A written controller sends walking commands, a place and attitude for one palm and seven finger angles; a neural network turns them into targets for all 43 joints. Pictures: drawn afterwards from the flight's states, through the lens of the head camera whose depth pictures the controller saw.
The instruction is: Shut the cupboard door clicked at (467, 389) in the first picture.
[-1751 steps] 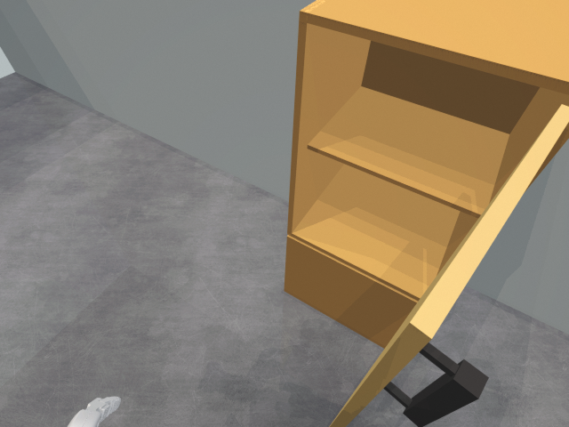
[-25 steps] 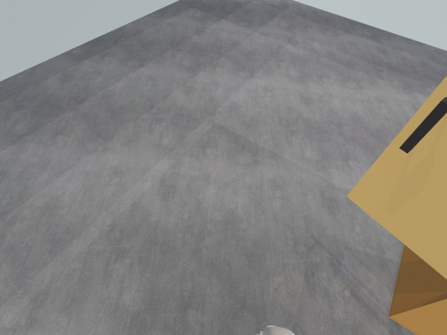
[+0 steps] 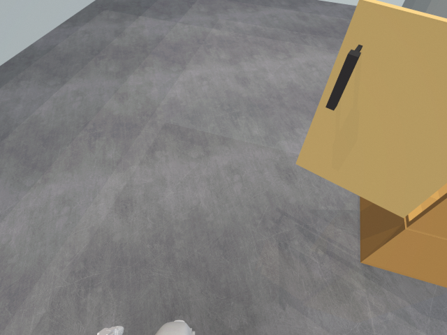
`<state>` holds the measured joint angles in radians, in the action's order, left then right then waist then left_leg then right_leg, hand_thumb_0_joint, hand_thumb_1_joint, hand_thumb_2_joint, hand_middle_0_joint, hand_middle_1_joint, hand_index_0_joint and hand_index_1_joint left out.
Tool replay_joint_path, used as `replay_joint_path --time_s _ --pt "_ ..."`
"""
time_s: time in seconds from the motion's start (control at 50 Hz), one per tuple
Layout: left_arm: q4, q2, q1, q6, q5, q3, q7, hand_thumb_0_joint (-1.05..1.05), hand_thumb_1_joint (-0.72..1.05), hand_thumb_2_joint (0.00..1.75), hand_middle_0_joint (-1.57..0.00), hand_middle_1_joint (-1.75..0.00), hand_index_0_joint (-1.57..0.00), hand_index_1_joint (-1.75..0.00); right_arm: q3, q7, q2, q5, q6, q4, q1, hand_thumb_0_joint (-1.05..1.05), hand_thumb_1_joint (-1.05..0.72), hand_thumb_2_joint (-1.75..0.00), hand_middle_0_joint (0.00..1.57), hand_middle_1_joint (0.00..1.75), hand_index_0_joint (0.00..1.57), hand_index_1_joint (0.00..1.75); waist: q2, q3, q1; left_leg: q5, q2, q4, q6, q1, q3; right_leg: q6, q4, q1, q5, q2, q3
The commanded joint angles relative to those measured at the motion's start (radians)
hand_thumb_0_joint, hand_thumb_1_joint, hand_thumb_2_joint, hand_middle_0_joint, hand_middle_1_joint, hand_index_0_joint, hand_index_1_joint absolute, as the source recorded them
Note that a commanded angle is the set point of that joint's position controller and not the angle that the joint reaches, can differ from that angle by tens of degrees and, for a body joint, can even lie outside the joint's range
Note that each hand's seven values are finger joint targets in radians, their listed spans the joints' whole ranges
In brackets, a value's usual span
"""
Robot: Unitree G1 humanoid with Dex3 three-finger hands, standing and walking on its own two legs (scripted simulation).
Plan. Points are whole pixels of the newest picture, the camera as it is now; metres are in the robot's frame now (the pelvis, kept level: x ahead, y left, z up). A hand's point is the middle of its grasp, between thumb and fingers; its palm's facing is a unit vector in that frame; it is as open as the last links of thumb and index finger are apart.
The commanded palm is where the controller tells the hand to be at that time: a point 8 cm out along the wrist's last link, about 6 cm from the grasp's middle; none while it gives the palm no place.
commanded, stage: turn to face it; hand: left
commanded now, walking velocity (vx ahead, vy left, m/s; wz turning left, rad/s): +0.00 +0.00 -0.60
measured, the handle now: (344, 78) +0.71 -0.27 +0.06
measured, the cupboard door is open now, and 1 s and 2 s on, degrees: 73 73 73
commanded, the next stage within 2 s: take the last steps up to it in 0.84 s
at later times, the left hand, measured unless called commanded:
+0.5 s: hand (134, 326) +0.15 +0.19 -0.15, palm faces -0.30 -0.92 -0.25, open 7.4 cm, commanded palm none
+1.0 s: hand (148, 332) +0.15 +0.16 -0.18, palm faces -0.43 -0.89 -0.17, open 7.4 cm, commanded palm none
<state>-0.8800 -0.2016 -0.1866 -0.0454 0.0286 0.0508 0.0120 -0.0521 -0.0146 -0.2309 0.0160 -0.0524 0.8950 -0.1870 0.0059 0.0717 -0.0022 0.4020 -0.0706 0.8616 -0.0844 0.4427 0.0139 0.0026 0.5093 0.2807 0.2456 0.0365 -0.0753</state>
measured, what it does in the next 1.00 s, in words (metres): steps on the spot, turning right: left foot, then right foot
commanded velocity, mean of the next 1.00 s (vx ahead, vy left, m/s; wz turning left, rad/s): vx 0.02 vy -0.01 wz -0.40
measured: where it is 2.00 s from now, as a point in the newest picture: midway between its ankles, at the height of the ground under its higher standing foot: outside the picture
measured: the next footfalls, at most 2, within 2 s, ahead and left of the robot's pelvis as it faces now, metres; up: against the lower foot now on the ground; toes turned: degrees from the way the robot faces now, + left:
left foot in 0.06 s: +0.06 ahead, +0.13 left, +0.00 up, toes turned +0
right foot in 0.52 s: -0.02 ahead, -0.11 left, +0.00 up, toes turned -23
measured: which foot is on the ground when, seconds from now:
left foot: up 0.00-0.04, down 0.06-0.52, up 0.54-0.88, down 0.90-1.00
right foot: down 0.00-0.06, up 0.08-0.50, down 0.52-0.90, up 0.92-1.00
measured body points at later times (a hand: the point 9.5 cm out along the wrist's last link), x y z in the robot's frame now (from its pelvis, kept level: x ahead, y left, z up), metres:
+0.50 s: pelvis -0.01 +0.02 +0.00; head +0.02 -0.01 +0.44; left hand +0.17 +0.24 -0.13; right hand -0.05 -0.24 -0.15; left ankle +0.02 +0.13 -0.73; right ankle -0.05 -0.10 -0.72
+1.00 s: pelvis +0.00 +0.02 +0.00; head +0.04 +0.04 +0.45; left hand +0.17 +0.21 -0.16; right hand -0.06 -0.22 -0.13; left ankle +0.06 +0.12 -0.73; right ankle -0.07 -0.08 -0.70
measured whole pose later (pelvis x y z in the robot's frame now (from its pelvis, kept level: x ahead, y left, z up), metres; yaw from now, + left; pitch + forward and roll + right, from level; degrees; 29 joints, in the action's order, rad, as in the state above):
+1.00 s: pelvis +0.00 +0.02 +0.00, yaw -29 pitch +1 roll -1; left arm -0.96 -0.22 -0.22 -0.07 0.02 0.07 0.01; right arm -0.01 -0.03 -0.17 0.03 -0.01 0.93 -0.23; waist -0.05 0.03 0.00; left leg 0.29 -0.05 0.55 0.01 0.27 0.07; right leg 0.00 0.84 0.38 0.47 0.04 -0.04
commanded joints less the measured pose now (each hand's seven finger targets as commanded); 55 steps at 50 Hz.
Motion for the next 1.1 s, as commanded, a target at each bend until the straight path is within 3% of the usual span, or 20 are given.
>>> replay_joint_path --time_s 0.0,0.02,0.04,0.06,0.1,0.18,0.36,0.44,0.46,0.48,0.5,0.54,0.56,0.62,0.78,0.84,0.88,0.9,0.98,1.08 --pt "0.073 -0.218 0.039 0.012 -0.005 0.073 -0.018 0.00 0.90 0.90 -0.20 -0.30 -0.20 -0.30 -0.019 -0.016 -0.080 -0.013 0.045 -0.058 -0.098 0.00 -0.90 -0.90 0.20 0.30 0.20 0.30 -0.171 -0.142 -0.033 -0.123 0.038 -0.349 0.010 -0.200 0.014 -0.132 -0.038 0.004 -0.296 -0.206 -0.267" --pt "0.082 -0.180 0.039 0.006 -0.016 0.063 -0.015 0.00 0.90 0.90 -0.20 -0.30 -0.20 -0.30 -0.023 -0.021 -0.123 -0.011 0.056 -0.045 -0.130 0.00 -0.90 -0.90 0.20 0.30 0.20 0.30 -0.054 -0.163 -0.045 -0.188 -0.023 -0.495 0.025 -0.340 -0.032 -0.073 0.037 0.104 -0.185 -0.123 -0.201" --pt "0.097 -0.115 0.003 0.001 -0.027 0.052 -0.007 0.00 0.90 0.90 -0.20 -0.30 -0.20 -0.30 -0.039 -0.024 -0.224 0.003 0.064 -0.049 -0.137 0.00 -0.90 -0.90 0.20 0.30 0.20 0.30 0.238 -0.169 -0.039 -0.239 -0.272 -0.584 0.101 -0.440 -0.282 -0.006 0.230 0.278 0.159 0.023 -0.060" --pt "0.108 -0.126 0.029 0.003 -0.017 0.047 -0.004 0.00 0.90 0.90 -0.20 -0.30 -0.20 -0.30 -0.044 -0.027 -0.258 0.006 0.056 -0.063 -0.155 0.00 -0.90 -0.90 0.20 0.30 0.20 0.30 0.307 -0.147 -0.054 -0.311 -0.402 -0.591 0.188 -0.372 -0.373 0.020 0.449 0.293 0.365 0.011 0.023" --pt "0.080 -0.155 0.016 -0.010 0.004 0.069 0.007 0.00 0.90 0.90 -0.20 -0.30 -0.20 -0.30 -0.022 -0.030 -0.192 0.018 0.058 -0.083 -0.056 0.00 -0.90 -0.90 0.20 0.30 0.20 0.30 0.241 -0.074 -0.012 -0.245 -0.344 -0.626 0.203 -0.213 -0.278 0.034 0.645 0.283 0.276 -0.036 -0.005" --pt "0.055 -0.125 -0.001 -0.013 -0.005 0.066 0.028 0.00 0.90 0.90 -0.20 -0.30 -0.20 -0.30 -0.012 -0.038 -0.151 0.016 0.061 -0.093 -0.028 0.00 -0.90 -0.90 0.20 0.30 0.20 0.30 0.159 -0.088 0.003 -0.525 -0.244 -0.525 0.184 -0.334 -0.036 0.057 0.674 0.316 0.176 -0.054 0.059" --pt "0.075 -0.090 0.068 -0.013 -0.005 0.048 0.029 0.00 0.90 0.90 -0.20 -0.30 -0.20 -0.30 -0.036 -0.021 -0.174 0.016 0.051 -0.035 -0.101 0.00 -0.90 -0.90 0.20 0.30 0.20 0.30 0.219 -0.102 -0.042 -0.516 -0.294 -0.482 0.206 -0.350 0.063 0.043 0.349 0.176 0.200 -0.067 0.152" --pt "0.050 -0.101 -0.016 -0.002 -0.006 0.049 0.023 0.00 0.90 0.90 -0.20 -0.30 -0.20 -0.30 -0.046 -0.012 -0.194 0.010 0.043 -0.033 -0.054 0.00 -0.90 -0.90 0.20 0.30 0.20 0.30 0.173 -0.126 0.007 -0.402 -0.293 -0.376 0.156 -0.246 0.116 0.008 0.083 -0.032 0.041 -0.045 0.179" --pt "0.035 -0.135 -0.063 0.006 -0.003 0.054 0.017 0.00 0.90 0.90 -0.20 -0.30 -0.20 -0.30 -0.044 -0.007 -0.180 0.004 0.041 -0.035 -0.050 0.00 -0.90 -0.90 0.20 0.30 0.20 0.30 0.098 -0.137 0.035 -0.315 -0.249 -0.279 0.112 -0.150 0.140 -0.010 -0.047 -0.161 -0.060 -0.065 0.143" --pt "0.020 -0.227 -0.124 0.021 0.007 0.070 0.005 0.00 0.90 0.90 -0.20 -0.30 -0.20 -0.30 -0.032 -0.003 -0.114 -0.006 0.038 -0.057 -0.040 0.00 -0.90 -0.90 0.20 0.30 0.20 0.30 -0.176 -0.159 0.070 -0.042 -0.131 -0.080 0.047 -0.002 0.217 -0.077 -0.182 -0.269 -0.178 -0.258 -0.115" --pt "0.009 -0.296 -0.148 0.025 0.000 0.079 -0.010 0.00 0.90 0.90 -0.20 -0.30 -0.20 -0.30 -0.018 -0.001 -0.077 -0.002 0.031 -0.100 0.024 0.00 -0.90 -0.90 0.20 0.30 0.20 0.30 -0.333 -0.111 0.092 0.253 -0.016 0.143 0.020 0.163 0.154 -0.183 -0.204 -0.234 -0.418 -0.417 -0.342" --pt "0.026 -0.255 -0.092 0.025 -0.004 0.069 -0.025 0.00 0.90 0.90 -0.20 -0.30 -0.20 -0.30 -0.019 -0.004 -0.083 -0.003 0.015 -0.085 0.021 0.00 -0.90 -0.90 0.20 0.30 0.20 0.30 -0.200 -0.072 0.053 0.134 -0.038 0.305 0.033 0.212 -0.006 -0.220 -0.219 -0.157 -0.268 -0.378 -0.262" --pt "0.034 -0.223 -0.030 0.027 -0.003 0.069 -0.036 0.00 0.90 0.90 -0.20 -0.30 -0.20 -0.30 -0.020 -0.007 -0.087 0.000 0.017 -0.068 -0.004 0.00 -0.90 -0.90 0.20 0.30 0.20 0.30 -0.276 -0.096 0.024 0.088 -0.048 0.314 0.026 0.227 -0.011 -0.204 -0.213 -0.176 -0.249 -0.348 -0.262" --pt "0.052 -0.168 0.016 0.035 -0.008 0.044 -0.031 0.00 0.90 0.90 -0.20 -0.30 -0.20 -0.30 -0.018 0.000 -0.093 0.004 0.016 -0.026 -0.046 0.00 -0.90 -0.90 0.20 0.30 0.20 0.30 -0.191 -0.106 -0.009 -0.030 -0.035 0.268 0.009 0.125 -0.003 -0.171 -0.177 -0.112 -0.352 -0.261 -0.115" --pt "0.015 -0.197 -0.036 0.031 0.004 0.058 -0.029 0.00 0.90 0.90 -0.20 -0.30 -0.20 -0.30 -0.007 -0.007 -0.049 -0.005 0.028 -0.026 -0.035 0.00 -0.90 -0.90 0.20 0.30 0.20 0.30 -0.140 -0.116 0.020 0.025 0.016 -0.097 0.019 -0.016 0.026 -0.208 -0.149 -0.125 -0.322 -0.273 -0.199" --pt "0.009 -0.171 0.006 0.023 -0.010 0.054 -0.029 0.00 0.90 0.90 -0.20 -0.30 -0.20 -0.30 -0.003 -0.017 -0.051 -0.008 0.044 0.015 -0.135 0.00 -0.90 -0.90 0.20 0.30 0.20 0.30 -0.121 -0.120 -0.033 -0.205 0.031 -0.416 0.031 -0.265 0.028 -0.128 -0.063 0.009 -0.255 -0.207 -0.178" --pt "0.019 -0.073 -0.049 0.015 -0.024 0.035 -0.019 0.00 0.90 0.90 -0.20 -0.30 -0.20 -0.30 -0.019 -0.026 -0.183 0.008 0.061 0.010 -0.155 0.00 -0.90 -0.90 0.20 0.30 0.20 0.30 0.259 -0.135 -0.018 -0.389 -0.265 -0.554 0.146 -0.377 -0.287 -0.016 0.167 0.184 0.124 -0.008 0.008" --pt "0.027 -0.091 -0.019 0.012 -0.018 0.036 -0.020 0.00 0.90 0.90 -0.20 -0.30 -0.20 -0.30 -0.022 -0.032 -0.196 0.014 0.052 -0.001 -0.151 0.00 -0.90 -0.90 0.20 0.30 0.20 0.30 0.265 -0.095 -0.033 -0.432 -0.348 -0.584 0.231 -0.295 -0.337 -0.002 0.332 0.184 0.316 -0.003 0.039" --pt "0.003 -0.093 -0.004 0.001 0.002 0.047 0.006 0.00 0.90 0.90 -0.20 -0.30 -0.20 -0.30 -0.003 -0.036 -0.141 0.026 0.057 -0.008 -0.096 0.00 -0.90 -0.90 0.20 0.30 0.20 0.30 0.191 -0.038 -0.015 -0.207 -0.267 -0.619 0.227 -0.239 -0.220 0.004 0.548 0.242 0.239 -0.041 0.040" --pt "0.000 -0.058 0.045 0.021 0.001 0.029 0.032 0.00 0.90 0.90 -0.20 -0.30 -0.20 -0.30 -0.019 -0.028 -0.149 0.028 0.072 0.041 -0.177 0.00 -0.90 -0.90 0.20 0.30 0.20 0.30 0.171 -0.058 -0.053 -0.092 -0.244 -0.627 0.214 -0.361 -0.139 0.005 0.360 0.253 0.181 -0.058 0.107"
